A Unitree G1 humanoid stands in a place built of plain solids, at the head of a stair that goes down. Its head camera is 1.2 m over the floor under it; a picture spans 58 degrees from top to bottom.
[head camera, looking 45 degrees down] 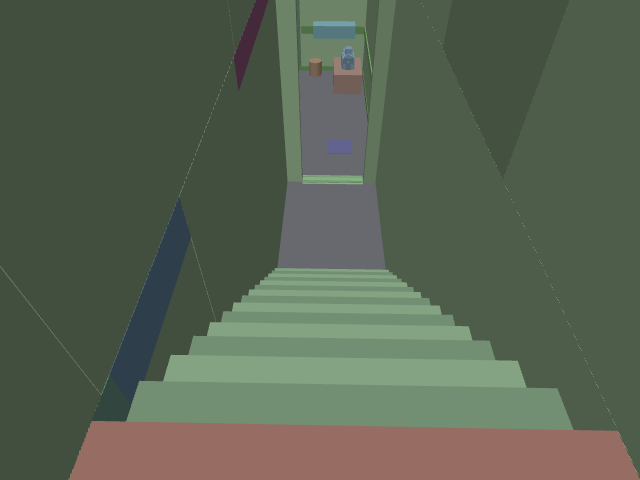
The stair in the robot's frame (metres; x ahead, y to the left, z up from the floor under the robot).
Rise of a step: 0.21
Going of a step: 0.22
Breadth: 1.50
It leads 1 degrees to the right of straight ahead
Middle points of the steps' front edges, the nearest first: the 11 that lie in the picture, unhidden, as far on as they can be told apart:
0.48 -0.09 0.00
0.71 -0.09 -0.21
0.93 -0.10 -0.42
1.15 -0.10 -0.63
1.38 -0.11 -0.84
1.60 -0.11 -1.05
1.83 -0.11 -1.26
2.05 -0.12 -1.47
2.28 -0.12 -1.68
2.50 -0.13 -1.89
2.72 -0.13 -2.10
